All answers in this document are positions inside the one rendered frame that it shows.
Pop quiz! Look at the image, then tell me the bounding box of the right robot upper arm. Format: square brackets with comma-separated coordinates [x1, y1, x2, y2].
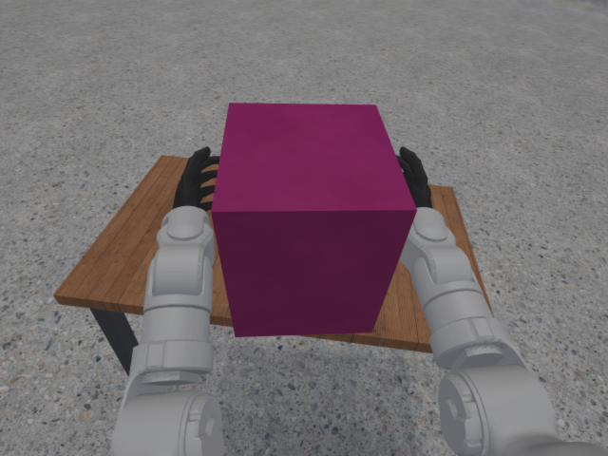
[438, 364, 608, 456]

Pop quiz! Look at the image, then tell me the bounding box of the robot left forearm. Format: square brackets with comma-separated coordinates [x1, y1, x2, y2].
[110, 206, 215, 456]

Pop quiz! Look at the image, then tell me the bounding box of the carton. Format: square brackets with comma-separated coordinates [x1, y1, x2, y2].
[211, 103, 417, 337]

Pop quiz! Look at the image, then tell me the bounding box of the robot right hand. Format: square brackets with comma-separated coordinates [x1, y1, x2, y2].
[396, 146, 433, 209]

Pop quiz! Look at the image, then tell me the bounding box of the robot right forearm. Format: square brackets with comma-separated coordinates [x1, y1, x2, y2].
[399, 207, 558, 432]

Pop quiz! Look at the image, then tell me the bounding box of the robot left hand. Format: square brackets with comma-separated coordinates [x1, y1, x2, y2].
[173, 146, 220, 212]

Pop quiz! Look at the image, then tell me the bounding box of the table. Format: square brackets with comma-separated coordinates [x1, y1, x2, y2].
[53, 155, 494, 377]

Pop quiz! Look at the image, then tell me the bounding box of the left robot upper arm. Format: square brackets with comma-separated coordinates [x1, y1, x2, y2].
[112, 389, 224, 456]

